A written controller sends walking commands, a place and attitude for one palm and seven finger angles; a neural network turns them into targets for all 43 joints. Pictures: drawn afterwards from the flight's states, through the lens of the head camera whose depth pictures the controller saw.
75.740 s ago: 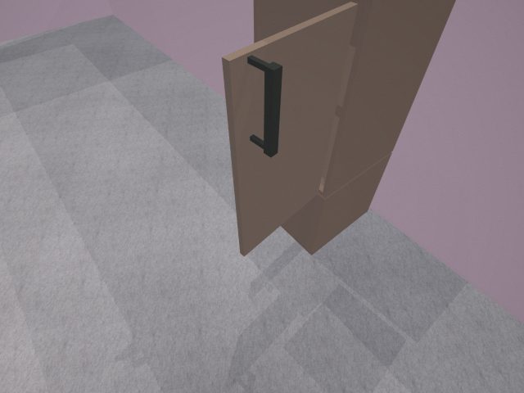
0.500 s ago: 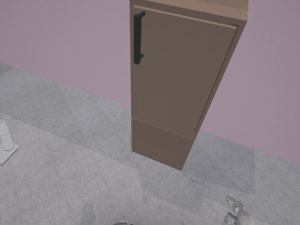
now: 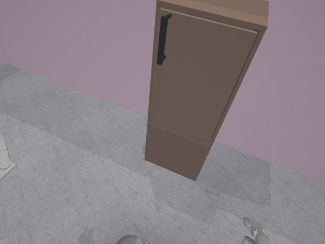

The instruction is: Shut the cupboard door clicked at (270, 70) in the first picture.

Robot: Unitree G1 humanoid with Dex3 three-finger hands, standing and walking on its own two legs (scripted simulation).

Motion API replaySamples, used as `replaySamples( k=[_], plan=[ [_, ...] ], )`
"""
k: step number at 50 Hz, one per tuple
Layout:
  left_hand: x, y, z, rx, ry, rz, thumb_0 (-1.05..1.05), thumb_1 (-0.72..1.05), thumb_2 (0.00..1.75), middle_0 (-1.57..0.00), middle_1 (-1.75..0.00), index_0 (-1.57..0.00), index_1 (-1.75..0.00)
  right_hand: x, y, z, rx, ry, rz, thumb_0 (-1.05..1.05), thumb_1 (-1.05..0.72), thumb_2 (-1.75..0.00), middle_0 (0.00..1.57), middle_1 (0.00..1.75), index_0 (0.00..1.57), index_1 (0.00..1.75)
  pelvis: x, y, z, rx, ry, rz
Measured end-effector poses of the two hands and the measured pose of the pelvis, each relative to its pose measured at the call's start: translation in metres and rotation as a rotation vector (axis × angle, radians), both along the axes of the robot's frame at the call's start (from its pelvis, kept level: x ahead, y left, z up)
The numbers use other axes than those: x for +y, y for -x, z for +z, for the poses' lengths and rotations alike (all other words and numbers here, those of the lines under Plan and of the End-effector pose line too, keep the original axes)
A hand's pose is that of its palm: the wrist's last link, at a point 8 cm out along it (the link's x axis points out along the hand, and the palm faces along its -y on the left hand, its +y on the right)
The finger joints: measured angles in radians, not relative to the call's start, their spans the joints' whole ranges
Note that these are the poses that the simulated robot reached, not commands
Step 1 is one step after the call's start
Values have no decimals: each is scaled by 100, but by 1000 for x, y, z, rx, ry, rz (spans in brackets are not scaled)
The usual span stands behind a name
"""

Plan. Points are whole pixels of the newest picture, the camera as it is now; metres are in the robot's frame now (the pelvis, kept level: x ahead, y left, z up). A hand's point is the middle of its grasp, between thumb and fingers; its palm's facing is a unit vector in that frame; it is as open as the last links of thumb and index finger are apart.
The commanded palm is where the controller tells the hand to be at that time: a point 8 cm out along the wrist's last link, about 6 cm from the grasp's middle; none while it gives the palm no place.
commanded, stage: stop stepping back and stand still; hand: left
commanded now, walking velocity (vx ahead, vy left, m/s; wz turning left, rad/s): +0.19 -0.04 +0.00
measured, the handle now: (164, 40) +0.78 +0.07 +0.17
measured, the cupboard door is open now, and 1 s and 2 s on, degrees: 0 0 0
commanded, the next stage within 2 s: let the arm hang, fingers relaxed in 1.02 s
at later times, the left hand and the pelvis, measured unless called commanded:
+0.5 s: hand out of the picture +0.16 +0.29 +0.19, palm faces +0.42 -0.81 -0.40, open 7.4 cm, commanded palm +0.11 +0.32 +0.19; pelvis -0.05 +0.03 +0.01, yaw -6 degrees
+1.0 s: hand (7, 178) +0.17 +0.28 +0.16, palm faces +0.35 -0.82 -0.46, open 7.4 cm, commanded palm +0.12 +0.32 +0.19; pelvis -0.04 +0.03 +0.01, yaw -4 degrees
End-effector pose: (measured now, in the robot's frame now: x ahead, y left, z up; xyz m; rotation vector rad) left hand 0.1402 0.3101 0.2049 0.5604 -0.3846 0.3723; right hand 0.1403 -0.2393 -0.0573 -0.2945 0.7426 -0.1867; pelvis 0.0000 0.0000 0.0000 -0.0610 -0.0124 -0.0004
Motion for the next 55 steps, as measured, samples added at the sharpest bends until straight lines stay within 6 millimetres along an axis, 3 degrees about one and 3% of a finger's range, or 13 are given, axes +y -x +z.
replaySamples(
  k=[3,8,11,14,18,22,26,32,39,42,50,55],
  plan=[
    [12,7,-8,-58,53,22,1,89,90,-21,-30,-21,-31,5,14,-5,0,38,-11,1,-90,-89,21,30,21,30,16,3,-8,4,14,-62],
    [30,-16,-27,-68,192,50,1,89,90,-21,-30,-20,-31,28,43,-9,-2,-13,-51,1,-90,-89,20,30,21,30,24,31,-5,-34,-1,-41],
    [15,-14,-24,10,204,-12,2,89,90,-21,-30,-20,-31,44,60,4,-12,-74,-56,1,-90,-89,20,30,21,30,22,39,9,-22,-2,-58],
    [-8,2,-12,71,148,-114,2,89,90,-21,-30,-20,-30,50,74,12,-16,-102,-55,1,-90,-89,21,30,21,30,20,44,18,3,-3,-76],
    [-17,21,2,96,-13,-172,2,89,90,-21,-30,-20,-31,41,84,-2,6,-90,-56,1,-90,-89,21,30,21,30,21,59,8,30,-42,-117],
    [5,24,7,54,-5,-86,1,88,90,-22,-30,-21,-31,27,101,-15,75,-75,-108,1,-90,-89,21,30,21,30,27,61,8,6,-38,-113],
    [26,18,-10,52,95,22,1,89,90,-22,-30,-21,-31,17,110,-19,94,-29,-141,1,-90,-89,21,30,21,30,35,52,7,-8,-51,-88],
    [28,4,-28,63,146,-9,2,89,90,-21,-30,-20,-31,20,97,-21,79,16,-155,1,-90,-89,20,30,21,30,49,43,-2,-24,-64,-65],
    [19,-3,0,74,3,-57,2,89,90,-21,-30,-21,-31,50,60,-11,-4,-87,-72,1,-90,-89,20,30,21,30,41,41,7,21,-56,-67],
    [14,-2,3,116,-19,-52,2,89,90,-21,-30,-21,-31,56,48,-11,-23,-130,-49,1,-90,-89,20,30,21,30,37,40,9,37,-51,-74],
    [13,6,-24,208,78,6,1,89,90,-22,-30,-21,-31,43,34,-13,-19,-116,-47,1,-90,-89,21,30,21,30,34,36,8,24,-51,-66],
    [16,9,-25,164,115,16,2,89,90,-22,-30,-21,-31,33,36,-6,-21,-67,-58,1,-90,-89,21,30,21,30,36,36,8,8,-51,-57]
  ],
)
